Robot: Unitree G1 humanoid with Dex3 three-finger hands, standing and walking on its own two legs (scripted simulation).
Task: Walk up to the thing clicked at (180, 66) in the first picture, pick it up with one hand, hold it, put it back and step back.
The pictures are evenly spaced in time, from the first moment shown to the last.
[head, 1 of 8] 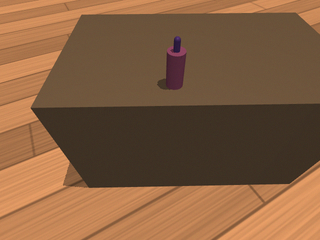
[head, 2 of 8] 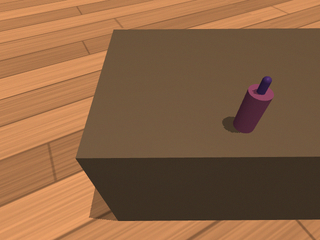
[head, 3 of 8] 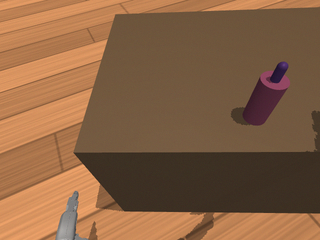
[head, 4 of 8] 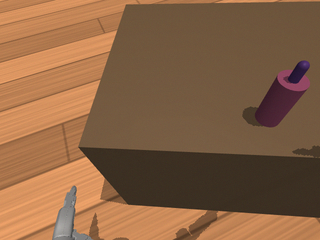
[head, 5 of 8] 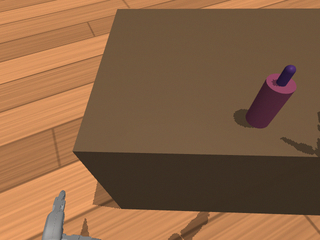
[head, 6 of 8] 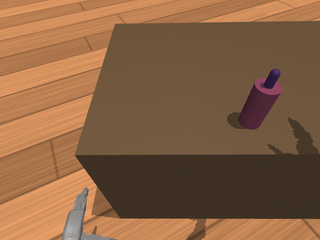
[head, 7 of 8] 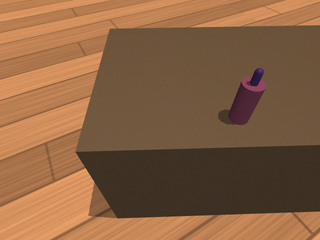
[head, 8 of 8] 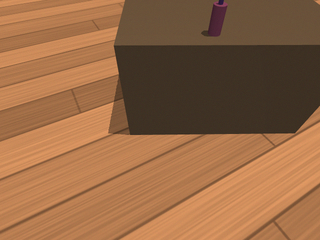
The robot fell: no
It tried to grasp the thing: no
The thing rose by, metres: 0.00
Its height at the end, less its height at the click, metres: +0.00
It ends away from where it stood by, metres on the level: 0.00
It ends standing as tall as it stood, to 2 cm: yes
